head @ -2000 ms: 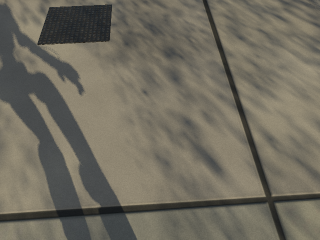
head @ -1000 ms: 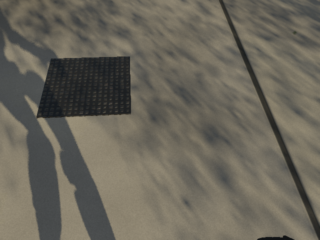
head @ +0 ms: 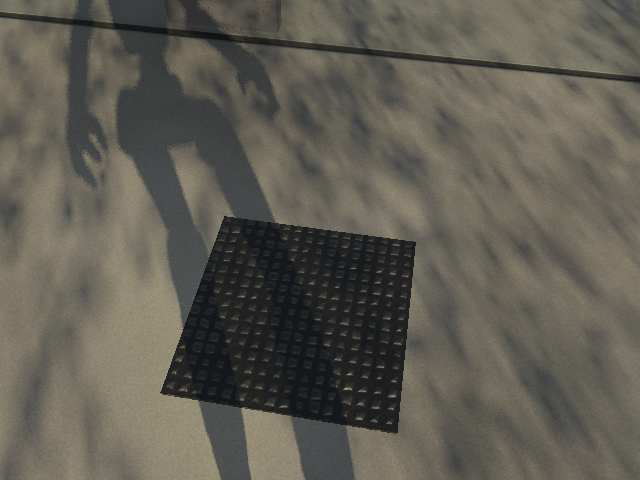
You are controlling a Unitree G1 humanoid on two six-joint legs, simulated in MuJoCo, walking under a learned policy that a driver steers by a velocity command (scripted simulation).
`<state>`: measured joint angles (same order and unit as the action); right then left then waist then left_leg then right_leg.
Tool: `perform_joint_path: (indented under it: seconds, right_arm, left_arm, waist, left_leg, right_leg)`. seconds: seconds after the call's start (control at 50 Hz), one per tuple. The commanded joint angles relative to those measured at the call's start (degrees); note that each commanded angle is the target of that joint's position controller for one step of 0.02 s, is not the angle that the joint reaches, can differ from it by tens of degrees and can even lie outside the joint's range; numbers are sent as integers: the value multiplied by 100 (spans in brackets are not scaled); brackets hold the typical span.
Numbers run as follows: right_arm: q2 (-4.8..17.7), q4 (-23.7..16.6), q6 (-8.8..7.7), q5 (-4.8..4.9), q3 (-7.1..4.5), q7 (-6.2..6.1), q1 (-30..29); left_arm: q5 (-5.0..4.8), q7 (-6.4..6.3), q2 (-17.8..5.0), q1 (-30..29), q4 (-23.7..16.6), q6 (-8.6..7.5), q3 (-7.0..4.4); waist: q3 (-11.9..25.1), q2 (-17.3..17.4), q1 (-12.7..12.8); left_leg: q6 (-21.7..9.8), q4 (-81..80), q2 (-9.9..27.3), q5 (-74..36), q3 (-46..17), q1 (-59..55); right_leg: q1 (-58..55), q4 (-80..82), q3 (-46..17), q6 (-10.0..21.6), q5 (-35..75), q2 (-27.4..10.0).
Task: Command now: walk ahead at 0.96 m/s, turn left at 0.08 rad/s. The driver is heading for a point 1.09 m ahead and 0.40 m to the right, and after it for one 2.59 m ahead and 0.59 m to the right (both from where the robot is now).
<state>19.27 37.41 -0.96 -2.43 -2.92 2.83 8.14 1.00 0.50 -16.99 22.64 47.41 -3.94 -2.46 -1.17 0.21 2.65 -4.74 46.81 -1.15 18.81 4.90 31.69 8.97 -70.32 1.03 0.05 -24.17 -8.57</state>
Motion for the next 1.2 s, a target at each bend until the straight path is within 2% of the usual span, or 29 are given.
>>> perform_joint_path:
  seconds: [0.02,0.08,0.18,0.24,0.28,0.32,0.36,0.38,0.4,0.42,0.44,0.48,0.54,0.62,0.7,0.74,0.78,0.8,0.82,0.84,0.86,0.88,0.92,0.94,1.0,1.08,1.12,1.16,1.2]
  right_arm:
    - [1101,328,-145,-120,-386,-236,1808]
    - [336,349,-385,17,-97,-163,1129]
    - [89,611,-606,97,-29,-138,1081]
    - [74,744,-679,158,15,-231,1208]
    - [307,761,-712,172,-6,-336,1137]
    - [687,784,-593,113,-113,-463,1174]
    - [976,629,-335,-10,-231,-559,682]
    - [997,550,-240,-35,-245,-550,335]
    - [526,443,-272,15,-128,-376,-26]
    - [-389,-49,-380,22,138,-272,766]
    - [-155,-285,-536,15,219,-272,656]
    - [258,-278,-657,-47,186,-249,134]
    - [123,-218,-282,-255,299,-286,119]
    - [9,-726,-213,-75,407,-204,-1098]
    - [-61,-964,-267,44,436,-196,-1679]
    - [53,-1014,-313,63,395,-200,-1624]
    - [445,-790,-351,80,222,-290,-848]
    - [727,-569,-380,131,87,-371,115]
    - [1019,-245,-410,100,-69,-483,1498]
    - [1327,-2,-425,-69,-191,-596,2695]
    - [1782,-127,-389,-214,-301,-522,1803]
    - [976,-338,-332,-150,-242,-470,1027]
    - [356,-130,-302,-123,-83,-417,849]
    - [306,116,-335,-109,-53,-428,1138]
    - [12,615,-493,67,16,-297,1514]
    - [162,727,-645,71,-1,-257,1176]
    - [182,926,-679,37,27,-252,1567]
    - [404,1111,-648,69,6,-248,1864]
    - [917,1260,-564,106,-51,-309,2070]
  left_arm:
    - [-109,6,-524,-975,-836,-213,-17]
    - [-12,146,-367,-307,-410,125,-46]
    - [-103,282,-141,-1160,-545,238,-8]
    - [-47,387,-28,-1669,-746,148,88]
    - [-101,423,26,-1566,-713,156,122]
    - [-86,377,-226,-1075,-607,187,64]
    - [-103,275,-746,661,-138,238,-165]
    - [-80,193,-1036,1854,202,258,-335]
    - [-193,86,-1141,1655,229,336,-478]
    - [5,72,-1563,752,5,381,-495]
    - [-35,54,-1484,461,-257,371,-530]
    - [2,-17,-820,290,-138,297,-394]
    - [-73,-37,-719,-41,-181,40,-291]
    - [-105,2,-885,120,-228,-85,-362]
    - [-150,52,-995,580,-106,-60,-447]
    - [-126,-1,-1066,436,-154,-48,-481]
    - [-111,-24,-1286,193,-213,-72,-525]
    - [-71,2,-1530,-74,-261,-91,-570]
    - [-36,18,-1433,-482,-372,-162,-540]
    - [22,-12,-440,-581,-567,-226,-280]
    - [-343,10,-73,372,-936,-173,-80]
    - [-112,-62,-664,-165,-637,-34,-110]
    - [58,91,-820,-898,-693,83,-183]
    - [134,194,-650,-1157,-819,137,-152]
    - [112,348,-202,-1540,-1189,335,16]
    - [67,452,-219,-2203,-1661,383,126]
    - [107,519,-141,-2642,-1756,323,221]
    - [79,524,-103,-2765,-1642,279,273]
    - [148,437,-306,-2633,-1583,203,237]
  waist:
    - [676,-185,-908]
    - [2,161,-246]
    - [-691,338,-221]
    - [-776,203,-202]
    - [-478,179,-74]
    - [-74,506,228]
    - [782,683,1151]
    - [1136,465,1720]
    - [538,-676,1571]
    - [648,-1934,113]
    - [1349,-1194,281]
    - [176,542,-81]
    - [-315,645,-502]
    - [-613,278,-72]
    - [-279,-249,474]
    - [-140,-363,388]
    - [413,-332,-11]
    - [958,-337,-601]
    - [1566,-273,-1353]
    - [2242,908,-1549]
    - [2836,2918,-541]
    - [1787,1355,-665]
    - [694,86,-659]
    - [411,120,-634]
    - [27,436,-416]
    - [-393,450,-116]
    - [-733,137,-247]
    - [-642,155,-336]
    - [-586,447,-35]
  left_leg:
    - [-518,-2819,1874,388,-2924,-3677]
    - [-204,-3358,1478,-136,-1626,-2003]
    - [147,-4206,826,-2032,315,-2175]
    - [178,-4386,933,-3653,902,-2579]
    - [300,-4204,1034,-5600,1129,-3072]
    - [412,-3159,1224,-8019,1120,-3859]
    - [365,-934,1343,-8771,974,-3719]
    - [262,1063,1250,-7971,878,-3014]
    - [316,3455,131,-3102,875,-1597]
    - [636,5327,-588,1061,-4,1052]
    - [506,5285,-398,809,-1076,1678]
    - [390,3743,275,45,-1203,1396]
    - [655,2636,679,53,-1014,475]
    - [907,375,731,-1368,-606,95]
    - [774,-1056,311,-2453,-433,-52]
    - [677,-1629,188,-2408,-575,-496]
    - [573,-1839,-129,-1824,-573,-1732]
    - [506,-1773,-114,-1330,-611,-2737]
    - [388,-1496,344,-719,-907,-4224]
    - [348,-1556,1832,1279,-2333,-5520]
    - [-338,-3110,3119,2740,-6032,-5995]
    - [-371,-3330,2662,3630,-5536,-5039]
    - [-220,-3182,2127,1320,-3312,-3711]
    - [-142,-3210,1940,540,-2616,-3358]
    - [59,-3428,1802,-936,-1408,-3033]
    - [206,-3919,1532,-2276,88,-2391]
    - [202,-4307,1290,-2767,487,-2129]
    - [109,-4577,1201,-4338,724,-2296]
    - [-21,-3760,1582,-7311,676,-2930]
  right_leg:
    - [3678,-1344,-592,372,801,214]
    - [2733,-645,-779,328,1119,53]
    - [3443,780,-183,379,2472,340]
    - [3114,2149,428,608,3121,366]
    - [2469,2732,771,794,3453,713]
    - [1943,2914,1055,967,2908,1145]
    - [196,2793,992,1160,2117,1506]
    - [-1071,3133,529,1400,1629,1473]
    - [-1360,3613,-236,1611,1214,1284]
    - [-2368,3802,-3176,2670,1484,142]
    - [-2668,5290,-5036,3056,-267,-403]
    - [-999,5993,-4536,2265,-938,-273]
    - [776,5975,-2999,1953,374,560]
    - [1396,6243,-2416,1782,1590,994]
    - [257,5791,-2482,1418,3451,957]
    - [-86,5527,-2576,1245,3827,862]
    - [-326,4599,-2605,975,5310,897]
    - [-250,3512,-2532,871,5640,962]
    - [489,2037,-2360,783,5093,1137]
    - [1553,39,-1805,852,885,1485]
    - [3143,-1203,-1142,659,-602,1796]
    - [3610,-1317,-940,722,256,1164]
    - [3428,-803,-662,613,883,753]
    - [3401,-657,-663,602,892,581]
    - [3764,-592,-559,597,977,270]
    - [3631,369,-232,549,2018,261]
    - [3099,1640,80,662,2373,518]
    - [2132,2394,522,877,2407,1035]
    - [1601,2841,789,984,1665,1372]
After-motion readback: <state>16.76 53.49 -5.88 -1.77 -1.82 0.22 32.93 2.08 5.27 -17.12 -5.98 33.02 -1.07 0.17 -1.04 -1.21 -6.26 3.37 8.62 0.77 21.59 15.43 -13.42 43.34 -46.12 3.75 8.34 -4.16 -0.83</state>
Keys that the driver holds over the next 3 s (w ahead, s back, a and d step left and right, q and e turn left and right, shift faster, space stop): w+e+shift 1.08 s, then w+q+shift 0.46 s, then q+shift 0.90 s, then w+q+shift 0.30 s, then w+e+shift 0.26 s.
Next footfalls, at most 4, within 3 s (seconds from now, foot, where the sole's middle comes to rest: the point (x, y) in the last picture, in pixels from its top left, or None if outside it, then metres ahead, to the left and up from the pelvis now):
0.40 right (383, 435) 0.55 -0.07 -0.74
0.82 left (388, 255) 1.01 -0.09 -0.74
1.26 right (561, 231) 1.11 -0.54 -0.74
1.70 left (609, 131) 1.51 -0.76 -0.74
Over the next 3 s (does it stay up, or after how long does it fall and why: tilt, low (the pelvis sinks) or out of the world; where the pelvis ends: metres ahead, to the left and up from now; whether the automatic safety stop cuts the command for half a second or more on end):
stays up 1.72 -0.75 0.02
